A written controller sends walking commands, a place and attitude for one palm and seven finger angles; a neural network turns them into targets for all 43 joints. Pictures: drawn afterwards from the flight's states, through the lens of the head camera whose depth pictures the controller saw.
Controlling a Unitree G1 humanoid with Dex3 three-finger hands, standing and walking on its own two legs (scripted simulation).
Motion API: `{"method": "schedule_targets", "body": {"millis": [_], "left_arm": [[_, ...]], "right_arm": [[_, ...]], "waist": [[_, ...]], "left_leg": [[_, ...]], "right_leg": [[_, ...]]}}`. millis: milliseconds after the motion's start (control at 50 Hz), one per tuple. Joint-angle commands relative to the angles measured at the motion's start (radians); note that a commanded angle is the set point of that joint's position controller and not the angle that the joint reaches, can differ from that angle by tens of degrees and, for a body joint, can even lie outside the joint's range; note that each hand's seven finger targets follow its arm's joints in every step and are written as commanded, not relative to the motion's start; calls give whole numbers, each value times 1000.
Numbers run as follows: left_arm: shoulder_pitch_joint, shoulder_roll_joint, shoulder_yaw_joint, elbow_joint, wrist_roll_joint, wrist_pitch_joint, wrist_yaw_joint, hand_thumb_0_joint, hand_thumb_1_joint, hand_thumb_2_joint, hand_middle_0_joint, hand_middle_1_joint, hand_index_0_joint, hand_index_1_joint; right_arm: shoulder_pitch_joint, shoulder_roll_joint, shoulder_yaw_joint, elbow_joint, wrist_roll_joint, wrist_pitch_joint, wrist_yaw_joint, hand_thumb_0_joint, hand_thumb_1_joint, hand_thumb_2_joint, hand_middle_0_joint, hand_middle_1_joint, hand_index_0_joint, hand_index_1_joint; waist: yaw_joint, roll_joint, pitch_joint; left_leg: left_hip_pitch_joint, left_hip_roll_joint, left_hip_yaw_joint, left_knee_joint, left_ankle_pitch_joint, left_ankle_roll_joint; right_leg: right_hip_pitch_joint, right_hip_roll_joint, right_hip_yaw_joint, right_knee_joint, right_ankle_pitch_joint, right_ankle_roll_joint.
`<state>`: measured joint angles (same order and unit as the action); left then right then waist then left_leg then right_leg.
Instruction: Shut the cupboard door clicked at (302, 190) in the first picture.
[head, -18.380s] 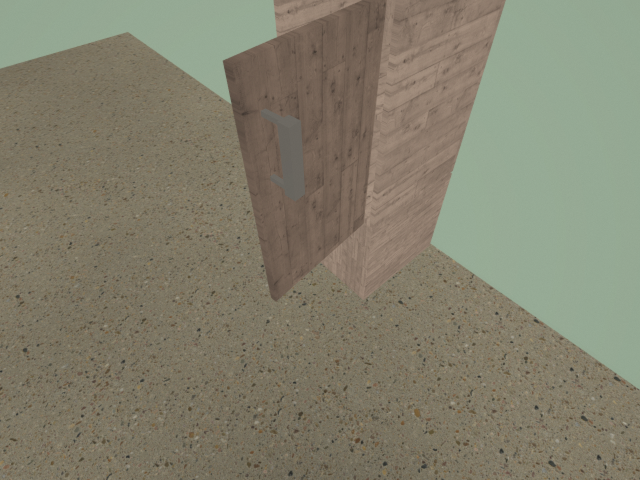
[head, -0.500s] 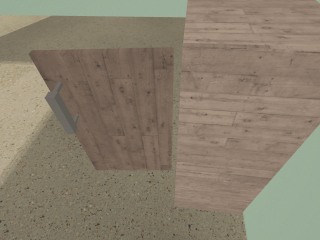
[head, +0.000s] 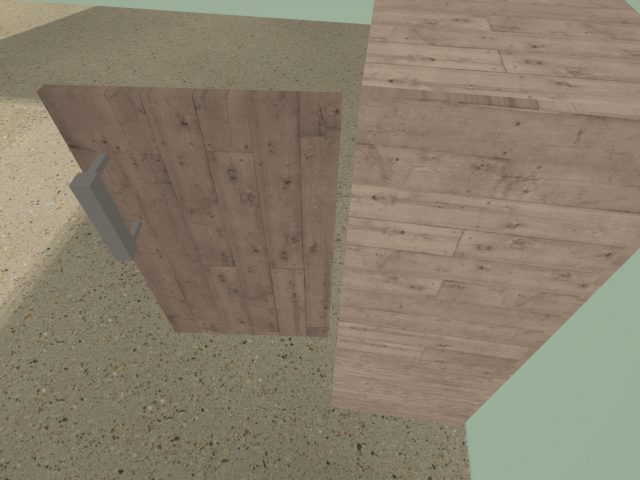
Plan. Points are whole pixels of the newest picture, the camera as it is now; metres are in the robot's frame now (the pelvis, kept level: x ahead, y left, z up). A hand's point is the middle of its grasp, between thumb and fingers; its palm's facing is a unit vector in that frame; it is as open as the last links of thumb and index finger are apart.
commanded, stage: look again from close up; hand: left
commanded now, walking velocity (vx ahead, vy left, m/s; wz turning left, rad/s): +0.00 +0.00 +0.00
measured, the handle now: (114, 208) +0.44 +0.32 +0.09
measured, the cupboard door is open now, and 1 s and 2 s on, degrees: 96 96 96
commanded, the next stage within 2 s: shuffle to correct the standing spot in 0.56 s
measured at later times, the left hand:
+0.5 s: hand out of the picture -0.01 +0.18 -0.17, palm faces +0.02 -0.98 -0.20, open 7.4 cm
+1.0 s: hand out of the picture -0.02 +0.23 -0.18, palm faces +0.10 -0.97 -0.23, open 7.4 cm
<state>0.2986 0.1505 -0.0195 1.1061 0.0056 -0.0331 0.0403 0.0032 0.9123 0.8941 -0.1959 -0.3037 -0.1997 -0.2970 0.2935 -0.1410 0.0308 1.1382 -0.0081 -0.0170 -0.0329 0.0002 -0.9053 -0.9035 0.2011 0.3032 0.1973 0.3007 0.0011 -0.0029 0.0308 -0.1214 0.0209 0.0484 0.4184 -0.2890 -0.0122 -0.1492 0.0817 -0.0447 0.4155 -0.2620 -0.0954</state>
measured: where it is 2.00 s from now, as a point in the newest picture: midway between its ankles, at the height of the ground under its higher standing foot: outside the picture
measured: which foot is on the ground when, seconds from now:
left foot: down 0.00-1.00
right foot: down 0.00-1.00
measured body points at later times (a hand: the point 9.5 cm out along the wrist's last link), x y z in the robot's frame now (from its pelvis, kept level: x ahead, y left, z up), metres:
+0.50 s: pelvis +0.00 +0.01 +0.00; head +0.01 +0.01 +0.45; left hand -0.01 +0.23 -0.16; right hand -0.01 -0.20 -0.16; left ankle -0.04 +0.12 -0.74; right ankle -0.02 -0.05 -0.74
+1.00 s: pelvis -0.02 +0.04 -0.01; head +0.00 +0.05 +0.44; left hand -0.02 +0.28 -0.16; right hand +0.00 -0.19 -0.16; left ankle -0.04 +0.14 -0.74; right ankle -0.02 -0.05 -0.74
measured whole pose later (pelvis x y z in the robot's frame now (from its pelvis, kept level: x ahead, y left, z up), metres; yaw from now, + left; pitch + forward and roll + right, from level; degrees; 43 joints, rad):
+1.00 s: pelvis -0.02 +0.04 -0.01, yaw +2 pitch +0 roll +0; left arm 0.29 0.17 0.03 1.05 0.02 -0.01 0.05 0.00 0.91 0.89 -0.20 -0.30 -0.20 -0.30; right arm 0.28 -0.16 -0.01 1.07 -0.01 0.02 -0.02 0.00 -0.91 -0.90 0.20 0.30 0.20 0.30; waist 0.02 -0.02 0.04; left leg -0.21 -0.02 0.08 0.52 -0.30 0.00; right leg -0.23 0.00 -0.06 0.53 -0.30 -0.04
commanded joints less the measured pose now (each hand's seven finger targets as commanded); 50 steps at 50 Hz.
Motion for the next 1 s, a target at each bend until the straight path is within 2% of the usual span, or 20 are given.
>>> {"method": "schedule_targets", "body": {"millis": [0, 100, 200, 300, 420, 640, 680, 700, 720, 760, 820, 880, 920, 940, 980], "left_arm": [[65, 110, 21, -29, -3, -9, 4, 0, 900, 900, -200, -300, -200, -300], [63, 107, 22, -28, -2, -8, 4, 0, 900, 900, -200, -300, -200, -300], [57, 105, 22, -31, -2, -4, 3, 0, 900, 900, -200, -300, -200, -300], [57, 108, 22, -29, -1, -4, 2, 0, 900, 900, -200, -300, -200, -300], [54, 107, 20, -29, -1, -3, 1, 0, 900, 900, -200, -300, -200, -300], [61, 109, 20, -25, 0, -3, -1, 0, 900, 900, -200, -300, -200, -300], [57, 138, 29, -34, 1, -7, 1, 0, 900, 900, -200, -300, -200, -300], [63, 130, 32, -35, 2, -6, 4, 0, 900, 900, -200, -300, -200, -300], [69, 130, 31, -35, 1, -3, 6, 0, 900, 900, -200, -300, -200, -300], [73, 141, 38, -41, 2, 1, 10, 0, 900, 900, -200, -300, -200, -300], [72, 168, 56, -56, 7, 9, 14, 0, 900, 900, -200, -300, -200, -300], [64, 192, 74, -75, 12, 13, 18, 0, 900, 900, -200, -300, -200, -300], [55, 204, 88, -88, 15, 17, 20, 0, 900, 900, -200, -300, -200, -300], [42, 207, 92, -98, 16, 21, 20, 0, 900, 900, -200, -300, -200, -300], [15, 204, 98, -117, 17, 29, 18, 0, 900, 900, -200, -300, -200, -300]], "right_arm": [[75, -83, -17, -22, -2, -16, -10, 0, -900, -900, 200, 300, 200, 300], [77, -81, -19, -19, -2, -16, -12, 0, -900, -900, 200, 300, 200, 300], [74, -84, -18, -17, -2, -18, -13, 0, -900, -900, 200, 300, 200, 300], [69, -86, -20, -19, -3, -17, -12, 0, -900, -900, 200, 300, 200, 300], [64, -95, -20, -19, -3, -16, -11, 0, -900, -900, 200, 300, 200, 300], [57, -102, -22, -22, -3, -19, -12, 0, -900, -900, 200, 300, 200, 300], [46, -129, -28, -33, -3, -18, -11, 0, -900, -900, 200, 300, 200, 300], [51, -104, -26, -36, -2, -14, -10, 0, -900, -900, 200, 300, 200, 300], [54, -103, -24, -39, -3, -8, -10, 0, -900, -900, 200, 300, 200, 300], [56, -98, -28, -53, -3, 4, -6, 0, -900, -900, 200, 300, 200, 300], [47, -96, -37, -76, -5, 19, -2, 0, -900, -900, 200, 300, 200, 300], [36, -99, -48, -102, -7, 29, 4, 0, -900, -900, 200, 300, 200, 300], [35, -97, -55, -113, -8, 30, 7, 0, -900, -900, 200, 300, 200, 300], [38, -95, -59, -117, -9, 30, 9, 0, -900, -900, 200, 300, 200, 300], [63, -95, -63, -120, -10, 27, 15, 0, -900, -900, 200, 300, 200, 300]], "waist": [[1, -5, 13], [2, -9, 28], [4, 17, 36], [4, -6, 35], [4, 0, 48], [4, 4, 34], [10, 24, 24], [13, 12, 15], [14, 11, 13], [16, -22, 16], [22, -59, 30], [29, -112, 42], [28, -102, 43], [23, -93, 44], [10, -72, 33]], "left_leg": [[-55, 78, -53, -56, 168, 34], [-57, 80, -57, -62, 174, 36], [-50, 85, -66, -71, 190, 40], [-49, 80, -67, -74, 176, 41], [-50, 79, -74, -80, 160, 42], [-39, 80, -79, -82, 185, 44], [-49, 75, -76, -72, 190, 44], [-62, 71, -68, -62, 190, 39], [-76, 64, -62, -53, 171, 32], [-109, 48, -48, -29, 117, 23], [-161, 20, -29, 37, 32, 13], [-206, 12, -28, 101, -43, 7], [-198, 16, -27, 112, -49, 6], [-175, 15, -23, 93, -39, 7], [-98, 16, -4, 21, 16, 12]], "right_leg": [[39, -192, 165, -59, 354, 31], [30, -190, 162, -58, 342, 29], [16, -186, 155, -52, 304, 24], [14, -189, 161, -61, 292, 27], [-6, -186, 162, -68, 232, 27], [-3, -187, 162, -62, 250, 27], [10, -210, 180, -60, 282, 16], [30, -221, 184, -52, 319, 13], [33, -239, 199, -45, 328, 7], [35, -275, 232, -49, 309, -7], [19, -342, 296, -75, 244, -46], [-1, -409, 360, -92, 223, -90], [-41, -429, 360, -76, 207, -99], [-74, -421, 343, -63, 193, -92], [-139, -367, 263, -6, 156, -55]]}}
